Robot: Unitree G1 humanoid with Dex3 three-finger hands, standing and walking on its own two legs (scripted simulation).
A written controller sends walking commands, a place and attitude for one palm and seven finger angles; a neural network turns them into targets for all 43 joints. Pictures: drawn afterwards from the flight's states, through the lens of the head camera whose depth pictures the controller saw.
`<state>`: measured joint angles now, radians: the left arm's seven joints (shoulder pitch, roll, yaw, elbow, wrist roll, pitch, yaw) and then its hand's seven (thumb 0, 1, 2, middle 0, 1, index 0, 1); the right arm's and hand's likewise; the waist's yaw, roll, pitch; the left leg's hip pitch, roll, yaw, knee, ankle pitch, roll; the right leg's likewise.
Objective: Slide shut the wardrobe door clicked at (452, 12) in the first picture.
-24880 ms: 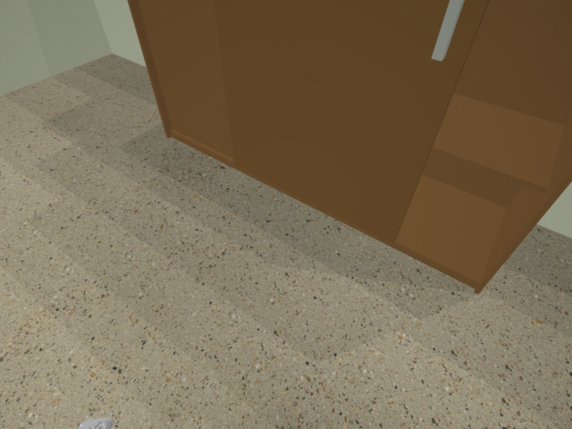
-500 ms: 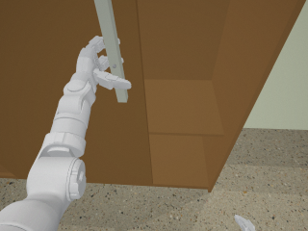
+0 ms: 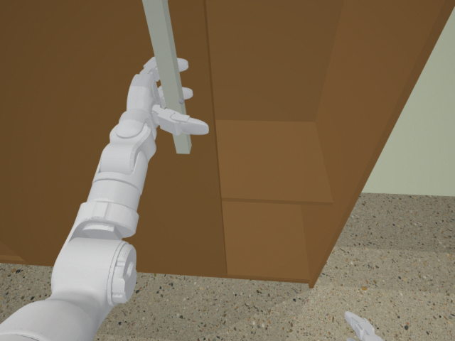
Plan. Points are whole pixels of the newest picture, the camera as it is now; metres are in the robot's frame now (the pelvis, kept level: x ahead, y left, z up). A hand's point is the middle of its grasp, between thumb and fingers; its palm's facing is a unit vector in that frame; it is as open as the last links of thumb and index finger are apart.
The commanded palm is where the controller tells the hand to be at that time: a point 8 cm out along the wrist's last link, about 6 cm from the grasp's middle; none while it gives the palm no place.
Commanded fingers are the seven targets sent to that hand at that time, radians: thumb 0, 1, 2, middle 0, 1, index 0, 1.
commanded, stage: slide the fingers in behind the handle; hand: left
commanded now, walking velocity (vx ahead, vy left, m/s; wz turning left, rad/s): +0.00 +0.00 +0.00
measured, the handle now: (175, 82) +0.50 +0.12 +0.23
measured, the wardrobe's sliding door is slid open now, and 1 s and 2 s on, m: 0.36 0.36 0.36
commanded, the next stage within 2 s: grip the handle and tug to test in 0.38 s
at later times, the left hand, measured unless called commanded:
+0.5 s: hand (181, 101) +0.44 +0.10 +0.23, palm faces -0.01 -1.00 -0.02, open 14.2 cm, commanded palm +0.42 +0.14 +0.22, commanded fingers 0.00 -0.41 0.34 -0.31 -1.21 -0.31 -1.21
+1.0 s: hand (180, 100) +0.44 +0.10 +0.23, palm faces -0.01 -1.00 -0.01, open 8.3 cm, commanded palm +0.42 +0.14 +0.22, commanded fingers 0.00 0.76 0.84 -0.44 -1.38 -0.44 -1.38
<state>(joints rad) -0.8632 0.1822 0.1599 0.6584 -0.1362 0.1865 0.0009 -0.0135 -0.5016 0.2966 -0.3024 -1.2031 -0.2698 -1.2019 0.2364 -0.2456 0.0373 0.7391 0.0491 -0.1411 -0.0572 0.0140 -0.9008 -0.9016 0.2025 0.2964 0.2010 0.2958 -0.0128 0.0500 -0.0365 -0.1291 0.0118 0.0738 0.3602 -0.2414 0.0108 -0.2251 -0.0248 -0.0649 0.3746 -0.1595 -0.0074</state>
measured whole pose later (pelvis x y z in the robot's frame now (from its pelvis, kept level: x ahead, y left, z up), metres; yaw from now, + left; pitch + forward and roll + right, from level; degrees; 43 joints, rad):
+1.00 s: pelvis +0.00 +0.00 +0.00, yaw +0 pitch +1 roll +0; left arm -0.88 0.18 0.15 0.69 -0.14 0.17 0.00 0.00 0.31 0.65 -0.39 -1.32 -0.35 -1.32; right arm 0.25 -0.24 0.04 0.75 0.05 -0.14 -0.06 0.01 -0.90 -0.90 0.20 0.30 0.20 0.30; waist -0.01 0.04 -0.03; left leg -0.13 0.01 0.07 0.37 -0.24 0.01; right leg -0.23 -0.03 -0.07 0.38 -0.17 0.00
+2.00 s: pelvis +0.04 +0.00 +0.00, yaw -2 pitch +1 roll +0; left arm -0.57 0.17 0.19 0.20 -0.15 0.32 0.00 -0.01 0.70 0.73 -0.29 -1.40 -0.24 -1.39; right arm 0.19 -0.24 0.03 0.65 0.04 -0.07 -0.01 0.02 -0.90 -0.90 0.20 0.30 0.20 0.30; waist -0.03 0.07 -0.06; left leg -0.06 0.02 0.09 0.34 -0.27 0.01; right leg -0.17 -0.01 -0.03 0.35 -0.20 0.00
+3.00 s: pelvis +0.01 +0.02 -0.01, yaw +4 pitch +2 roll +0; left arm -0.90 0.07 -0.04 0.61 -0.14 0.20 0.16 -0.03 0.72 0.78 -0.31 -1.40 -0.18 -1.40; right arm 0.24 -0.21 0.02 0.79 0.03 -0.14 0.01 0.01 -0.90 -0.90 0.20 0.30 0.20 0.30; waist 0.03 0.04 -0.05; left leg -0.20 -0.04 -0.02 0.47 -0.30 0.03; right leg -0.26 -0.06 -0.06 0.46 -0.23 0.02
